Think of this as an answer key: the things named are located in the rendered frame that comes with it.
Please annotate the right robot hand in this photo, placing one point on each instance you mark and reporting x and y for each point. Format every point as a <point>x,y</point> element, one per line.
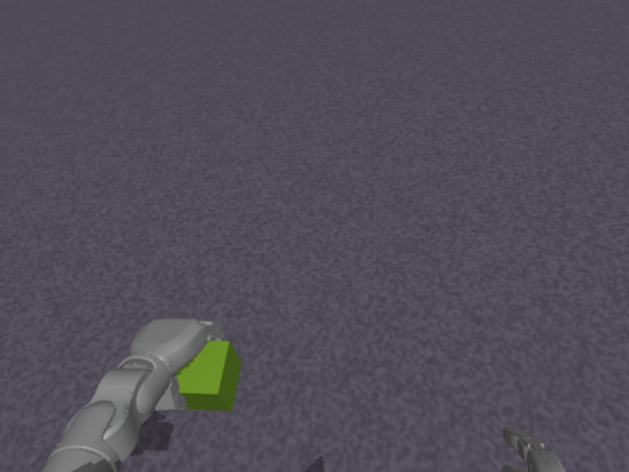
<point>531,449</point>

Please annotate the left robot arm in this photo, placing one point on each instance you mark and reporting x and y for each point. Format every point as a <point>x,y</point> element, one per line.
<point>104,432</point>

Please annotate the left robot hand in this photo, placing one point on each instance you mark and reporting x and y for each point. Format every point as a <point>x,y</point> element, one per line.
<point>175,342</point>

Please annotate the cube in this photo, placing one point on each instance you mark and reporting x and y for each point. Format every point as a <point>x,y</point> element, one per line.
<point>209,380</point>

